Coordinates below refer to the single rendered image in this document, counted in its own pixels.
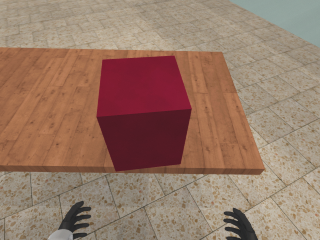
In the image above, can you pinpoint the table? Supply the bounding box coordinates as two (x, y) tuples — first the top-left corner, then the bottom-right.
(0, 47), (265, 175)

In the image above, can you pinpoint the right robot hand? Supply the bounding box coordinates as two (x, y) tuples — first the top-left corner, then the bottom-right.
(223, 208), (258, 240)

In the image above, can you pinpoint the left robot hand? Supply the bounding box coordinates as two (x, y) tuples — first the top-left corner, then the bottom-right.
(58, 201), (92, 240)

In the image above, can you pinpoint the robot left forearm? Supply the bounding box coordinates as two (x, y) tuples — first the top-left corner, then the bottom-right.
(47, 229), (73, 240)

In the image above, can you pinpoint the carton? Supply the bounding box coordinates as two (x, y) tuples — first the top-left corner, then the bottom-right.
(96, 55), (192, 172)

